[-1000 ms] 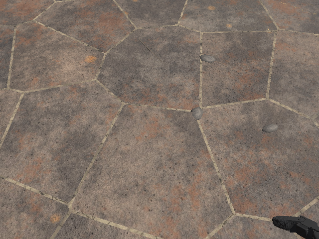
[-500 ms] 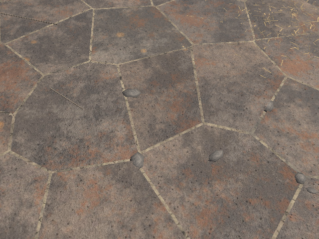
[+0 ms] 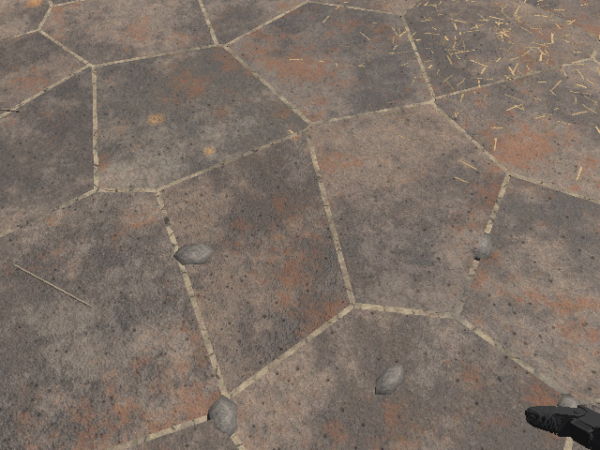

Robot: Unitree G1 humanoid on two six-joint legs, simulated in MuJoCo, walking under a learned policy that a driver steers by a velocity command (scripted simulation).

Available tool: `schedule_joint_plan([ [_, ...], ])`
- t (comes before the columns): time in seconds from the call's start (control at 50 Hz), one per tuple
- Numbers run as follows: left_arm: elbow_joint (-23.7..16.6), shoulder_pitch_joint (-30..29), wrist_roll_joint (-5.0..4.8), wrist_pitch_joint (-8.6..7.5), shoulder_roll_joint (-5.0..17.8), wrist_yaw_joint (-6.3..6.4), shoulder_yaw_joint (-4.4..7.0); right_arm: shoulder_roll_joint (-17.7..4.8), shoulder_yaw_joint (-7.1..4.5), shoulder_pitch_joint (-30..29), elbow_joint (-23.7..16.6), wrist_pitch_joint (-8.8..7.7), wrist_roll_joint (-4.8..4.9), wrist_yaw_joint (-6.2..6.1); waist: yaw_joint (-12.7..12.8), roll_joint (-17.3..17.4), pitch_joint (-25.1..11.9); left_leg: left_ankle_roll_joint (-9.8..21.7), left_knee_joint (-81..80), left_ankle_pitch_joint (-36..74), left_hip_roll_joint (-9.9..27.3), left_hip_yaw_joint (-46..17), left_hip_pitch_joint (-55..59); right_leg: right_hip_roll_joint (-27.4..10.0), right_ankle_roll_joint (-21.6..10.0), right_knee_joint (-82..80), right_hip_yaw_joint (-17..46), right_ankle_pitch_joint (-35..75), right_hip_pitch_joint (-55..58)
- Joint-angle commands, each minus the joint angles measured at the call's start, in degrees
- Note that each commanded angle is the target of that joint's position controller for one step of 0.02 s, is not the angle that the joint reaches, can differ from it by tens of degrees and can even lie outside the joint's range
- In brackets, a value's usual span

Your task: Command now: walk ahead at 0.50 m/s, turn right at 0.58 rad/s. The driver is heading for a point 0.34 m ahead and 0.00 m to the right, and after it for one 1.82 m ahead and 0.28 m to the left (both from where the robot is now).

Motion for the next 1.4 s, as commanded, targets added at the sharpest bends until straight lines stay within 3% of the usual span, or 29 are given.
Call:
schedule_joint_plan([
  [0.02,-2.9,0.3,-0.04,-0.25,8.9,0.5,2.5,-7.2,-2.38,-1.9,-4.2,-1.45,0.52,0.31,-2.4,-8.2,-2.1,1.7,-2.6,-2.7,-1.9,0.9,9.8,-14.1,-6.9,-1.4,13.5,10.0,-3.2],
  [0.06,-3.4,-0.6,0.31,-0.09,6.9,0.39,1.86,-8.7,-3.56,5.5,-2.3,-1.95,0.13,-0.06,-6.6,-8.6,-5.0,4.5,-5.6,-4.8,-1.4,2.0,20.6,-11.3,-4.5,5.9,13.0,12.2,-4.3],
  [0.08,-4.1,-0.3,1.01,-0.32,3.3,0.16,0.48,-11.3,-4.33,13.3,-1.5,-2.21,-0.95,-0.45,-9.9,-4.2,-11.9,8.0,-4.8,-7.7,6.4,-4.7,33.0,-8.2,-2.5,19.5,8.6,8.5,-8.6],
  [0.1,-5.3,7.8,-0.11,-1.0,-0.7,0.13,-0.74,-16.6,-5.61,19.5,0.4,-1.51,-1.86,-0.43,-7.3,12.7,-19.4,17.7,-9.1,-19.0,19.1,-29.9,51.9,0.2,1.8,39.2,0.3,-11.3,-27.4],
  [0.12,-4.1,9.1,-1.07,-1.29,3.7,0.25,-0.35,-13.0,-5.14,21.0,1.6,-1.18,-0.14,0.17,-8.2,14.7,-18.4,19.7,-13.8,-34.4,21.9,-42.4,52.7,-3.0,2.7,48.7,1.0,-16.3,-36.8],
  [0.14,-4.0,3.6,-0.97,-1.17,7.6,0.27,0.64,-8.7,-3.97,18.2,0.8,-1.01,0.18,0.12,-9.7,8.0,-10.7,17.2,-15.0,-35.6,18.9,-34.7,46.5,-5.2,2.9,51.6,1.6,-11.0,-39.1],
  [0.18,-5.9,-4.5,0.71,-1.19,7.2,0.42,0.77,-6.0,-2.8,12.7,0.7,-0.37,-0.9,0.11,-8.6,2.4,-2.4,15.3,-15.4,-16.5,14.0,-20.3,33.7,-7.8,3.3,48.0,-0.9,-4.7,-36.6],
  [0.24,-5.7,-3.0,0.95,-0.74,3.8,0.08,0.41,-4.2,-1.98,10.5,1.9,-0.74,-1.09,0.21,-4.7,4.2,-2.7,15.2,-14.7,16.9,10.8,-8.3,26.9,-9.0,4.5,39.0,-3.1,-5.5,-28.2],
  [0.3,-6.1,-4.6,1.58,-0.21,0.8,0.02,-0.88,-7.3,-2.68,9.4,3.5,-0.29,-0.36,-0.15,-4.1,4.3,-5.0,16.1,-15.1,28.2,10.1,-1.8,24.7,-9.0,5.8,26.6,-6.1,0.5,-22.8],
  [0.42,-7.1,-11.6,1.59,0.08,2.4,-0.81,-0.67,-8.7,-2.7,11.9,6.7,1.79,0.97,-0.69,-6.3,4.4,-6.0,13.6,-12.8,20.1,9.2,0.7,24.9,-6.9,4.2,10.7,-7.5,13.7,-13.2],
  [0.46,-6.4,-10.0,2.25,-0.36,3.1,-0.7,-0.08,-8.1,-2.27,11.2,7.3,2.26,1.68,-0.68,-4.3,3.2,-5.7,11.5,-9.0,13.2,7.6,-0.8,23.8,-5.9,2.4,2.1,-8.2,19.5,-6.4],
  [0.5,-6.9,-7.2,3.71,-0.38,9.2,0.57,1.28,-4.2,-0.75,14.5,7.0,1.53,-0.59,-0.39,-4.8,-4.5,-10.9,6.0,0.4,-5.4,1.4,1.3,16.3,-17.6,-2.2,3.5,0.9,49.8,9.2],
  [0.52,-6.8,-7.0,3.73,0.66,8.0,1.05,1.01,-1.0,0.37,20.1,7.9,1.72,-0.46,-0.56,-5.9,-12.7,-16.3,3.0,7.8,-27.1,-1.2,3.7,10.1,-26.4,-9.8,5.5,7.7,54.5,15.8],
  [0.54,-6.3,-6.0,3.03,1.3,4.9,0.9,0.35,-3.9,-0.14,17.2,7.4,2.67,0.47,-0.89,-3.3,-13.7,-15.9,1.1,14.9,-38.7,-1.3,3.2,7.0,-27.8,-12.5,3.0,11.1,48.4,13.7],
  [0.56,-5.6,-5.5,2.54,1.57,5.7,0.83,0.63,-7.3,-1.33,14.2,6.2,3.68,1.14,-1.22,-2.1,-13.1,-13.1,0.3,22.8,-41.4,-1.5,3.4,2.8,-27.3,-12.5,0.6,11.2,40.8,11.7],
  [0.6,-5.5,-8.9,1.93,1.55,7.7,1.03,1.19,-8.7,-2.69,14.4,6.6,6.11,0.97,-2.29,-3.7,-10.0,-9.1,-0.9,32.5,-37.4,-0.3,2.8,0.7,-26.3,-11.3,-2.9,7.4,30.4,4.3],
  [0.68,-4.8,-16.4,2.69,1.39,5.5,1.37,0.97,-5.0,-2.8,15.3,5.9,8.78,0.73,-3.27,-6.9,-10.7,-5.6,-1.8,29.1,-28.4,0.4,5.6,7.9,-21.9,-9.2,-6.8,-3.7,21.1,-8.3],
  [0.82,-2.0,-17.1,0.96,2.34,8.2,2.02,2.01,-5.7,-3.14,13.3,2.6,8.82,0.53,-0.52,-7.1,-10.1,-8.0,2.8,8.0,-17.9,0.3,9.3,17.9,-24.4,-7.1,-2.4,-7.8,18.6,-5.9],
  [0.86,-0.2,-14.7,0.14,2.83,6.2,1.97,1.76,-7.4,-4.12,16.1,3.4,8.75,-0.21,-0.34,-7.9,-4.9,-6.0,6.6,-2.9,-10.5,-1.0,7.4,24.2,-20.4,-0.9,6.5,-12.5,7.0,-10.9],
  [0.88,-0.4,-12.2,1.99,3.03,3.0,1.56,1.05,-14.0,-5.67,16.0,2.1,8.64,-0.36,-1.44,-5.5,12.4,-3.8,12.0,-10.5,4.8,11.5,-11.2,28.3,-12.7,5.8,22.8,-19.4,-7.6,-22.1],
  [0.9,-3.5,-18.2,2.59,2.88,3.6,2.02,1.1,-17.3,-5.82,15.0,0.1,7.82,-1.96,-1.29,-7.7,17.1,-2.4,22.4,-14.3,8.9,19.9,-24.9,25.5,-5.1,7.7,34.7,-12.8,-21.4,-31.5],
  [0.92,-3.7,-20.3,2.08,2.84,5.5,2.32,1.71,-15.4,-5.42,14.7,-0.2,6.52,-2.96,-0.96,-8.8,10.9,-3.9,23.0,-15.5,2.2,18.2,-23.2,24.4,-6.2,6.7,41.2,-7.1,-19.6,-32.1],
  [0.96,-1.2,-16.9,1.62,3.17,6.4,2.94,2.62,-12.0,-4.69,9.0,-0.9,5.38,-0.68,-1.45,-5.4,5.3,-3.5,16.4,-14.0,-4.5,12.4,-15.7,24.9,-8.0,5.8,41.7,-5.0,-9.7,-32.4],
  [1.02,-0.2,-15.1,1.72,2.78,6.0,2.95,2.87,-9.2,-3.56,8.3,-1.7,5.71,0.16,-2.56,-4.6,5.7,-5.7,15.1,-12.8,1.6,9.5,-12.5,25.5,-6.9,7.2,42.2,-5.0,-3.4,-29.1],
  [1.12,-0.5,-17.0,1.2,1.94,4.2,2.46,2.08,-10.5,-4.24,10.5,-2.1,6.38,0.46,-3.48,-6.1,5.6,-6.3,15.6,-11.6,0.5,8.5,-14.5,30.0,-5.8,8.9,29.2,-4.0,-1.2,-28.3],
  [1.34,1.7,-11.5,0.83,-0.17,5.0,-0.32,1.53,-9.6,-3.69,5.7,-3.7,8.26,0.94,-2.96,-4.0,6.3,-7.3,13.8,-5.6,5.2,5.4,-20.0,24.4,-5.0,6.1,0.7,-6.1,6.8,-7.3],
  [1.36,1.9,-10.9,1.46,-0.26,6.2,-0.4,1.71,-8.5,-3.33,7.0,-3.4,8.26,0.88,-3.07,-4.2,4.3,-7.1,11.3,-4.1,-0.9,3.2,-18.7,21.6,-7.9,4.6,-3.2,-4.1,13.7,-2.5],
  [1.38,1.2,-10.8,2.62,-0.11,9.6,-0.17,2.07,-6.0,-2.5,9.4,-3.3,7.95,-0.25,-2.96,-6.0,-5.4,-8.2,7.9,4.4,-13.8,-2.1,-12.5,16.5,-17.7,1.0,-5.0,5.6,21.8,2.5],
  [1.4,1.6,-12.3,3.66,0.28,11.8,-0.06,2.27,-6.4,-2.82,10.4,-4.2,7.47,0.21,-2.86,-8.1,-15.6,-5.1,4.7,10.2,-33.2,-9.8,-4.9,8.7,-25.3,-8.3,-5.0,14.7,30.5,1.0],
])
